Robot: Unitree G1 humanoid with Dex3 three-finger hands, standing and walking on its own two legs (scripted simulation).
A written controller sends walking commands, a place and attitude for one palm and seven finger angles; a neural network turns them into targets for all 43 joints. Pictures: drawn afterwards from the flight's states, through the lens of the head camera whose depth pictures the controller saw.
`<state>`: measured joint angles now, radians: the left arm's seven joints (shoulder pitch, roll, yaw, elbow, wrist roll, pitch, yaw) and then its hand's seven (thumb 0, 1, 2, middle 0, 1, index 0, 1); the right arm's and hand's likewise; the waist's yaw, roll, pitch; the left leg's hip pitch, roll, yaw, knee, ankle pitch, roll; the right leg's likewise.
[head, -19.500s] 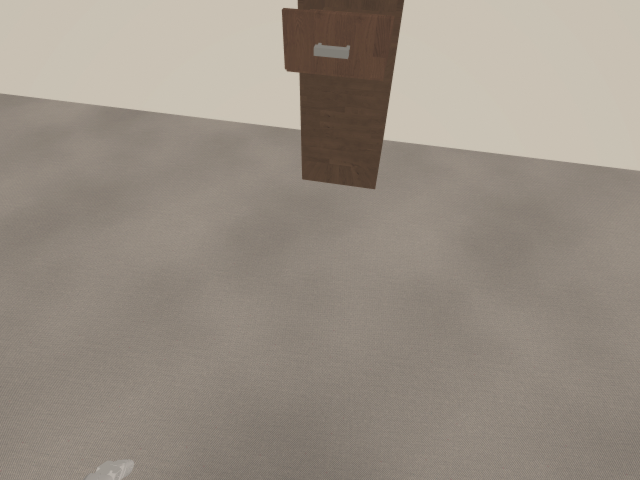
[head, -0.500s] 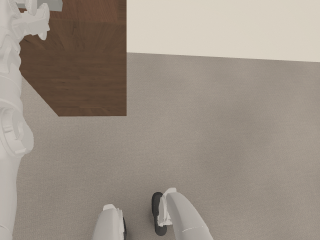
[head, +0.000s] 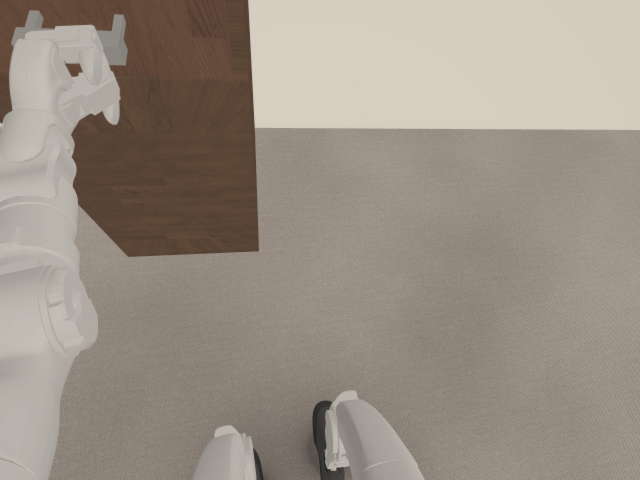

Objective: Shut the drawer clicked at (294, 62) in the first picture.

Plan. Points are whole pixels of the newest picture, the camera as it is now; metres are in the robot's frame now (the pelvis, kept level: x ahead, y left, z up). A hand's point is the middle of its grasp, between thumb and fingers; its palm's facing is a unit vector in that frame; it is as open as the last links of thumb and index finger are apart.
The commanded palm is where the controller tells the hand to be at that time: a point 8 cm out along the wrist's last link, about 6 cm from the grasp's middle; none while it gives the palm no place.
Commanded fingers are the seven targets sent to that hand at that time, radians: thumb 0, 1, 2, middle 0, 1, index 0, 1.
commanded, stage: pull the fist back off the drawer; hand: left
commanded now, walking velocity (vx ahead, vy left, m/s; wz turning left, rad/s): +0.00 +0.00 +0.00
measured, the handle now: (75, 33) +0.64 +0.20 +0.08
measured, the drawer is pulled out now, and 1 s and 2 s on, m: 0.00 0.00 0.00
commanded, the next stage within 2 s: draw the hand back to the body in 0.06 s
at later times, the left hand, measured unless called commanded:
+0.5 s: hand (57, 140) +0.46 +0.18 +0.12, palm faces -0.02 -1.00 -0.04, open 3.2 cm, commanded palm +0.42 +0.23 +0.13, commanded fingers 0.00 0.90 0.90 -1.40 -1.60 -1.40 -1.60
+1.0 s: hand out of the picture +0.30 +0.22 +0.18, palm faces +0.31 -0.91 -0.27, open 3.3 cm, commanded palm +0.26 +0.26 +0.20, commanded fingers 0.00 0.90 0.90 -1.40 -1.60 -1.40 -1.60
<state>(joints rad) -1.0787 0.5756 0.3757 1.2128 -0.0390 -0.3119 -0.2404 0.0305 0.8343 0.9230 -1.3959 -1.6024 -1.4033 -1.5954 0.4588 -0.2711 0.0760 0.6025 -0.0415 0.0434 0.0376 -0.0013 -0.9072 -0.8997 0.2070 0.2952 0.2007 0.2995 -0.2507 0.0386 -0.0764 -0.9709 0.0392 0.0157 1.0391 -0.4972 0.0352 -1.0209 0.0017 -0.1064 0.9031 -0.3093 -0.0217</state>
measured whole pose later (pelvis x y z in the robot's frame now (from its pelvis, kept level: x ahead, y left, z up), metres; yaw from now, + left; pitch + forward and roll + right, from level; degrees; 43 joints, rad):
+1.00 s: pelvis +0.03 -0.01 +0.07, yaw +2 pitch -2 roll -1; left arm 0.08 0.29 0.15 -0.02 -0.07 -0.06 0.08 0.01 0.89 0.90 -1.40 -1.60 -1.41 -1.59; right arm 0.18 -0.23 0.07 0.59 0.03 -0.03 -0.07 0.01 -0.91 -0.90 0.21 0.30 0.20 0.30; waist 0.04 0.06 0.01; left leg -0.12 -0.02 0.01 0.47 -0.32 0.03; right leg -0.22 -0.02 -0.09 0.47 -0.22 -0.01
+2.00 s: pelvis +0.00 +0.00 +0.07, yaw +3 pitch +1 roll +0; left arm 0.63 0.37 0.34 -0.52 -0.04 -0.18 0.12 0.01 0.89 0.89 -1.40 -1.60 -1.41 -1.59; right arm 0.20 -0.24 -0.02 0.59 0.00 -0.02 -0.07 0.01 -0.91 -0.90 0.21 0.30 0.20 0.30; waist -0.01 0.04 0.03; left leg -0.22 -0.04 0.01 0.47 -0.27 0.04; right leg -0.31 -0.05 -0.08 0.45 -0.16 0.00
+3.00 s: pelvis -0.16 -0.04 +0.07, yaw +4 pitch +4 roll +0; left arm 0.63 0.43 0.43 -0.58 -0.05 -0.22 0.14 0.00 0.88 0.89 -1.40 -1.60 -1.41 -1.59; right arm 0.16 -0.22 -0.02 0.58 0.01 -0.01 -0.10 0.01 -0.91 -0.90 0.21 0.30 0.20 0.30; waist -0.01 -0.02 -0.05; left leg -0.38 0.00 0.01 0.64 -0.24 -0.01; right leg -0.32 0.03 0.00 0.48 -0.23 -0.03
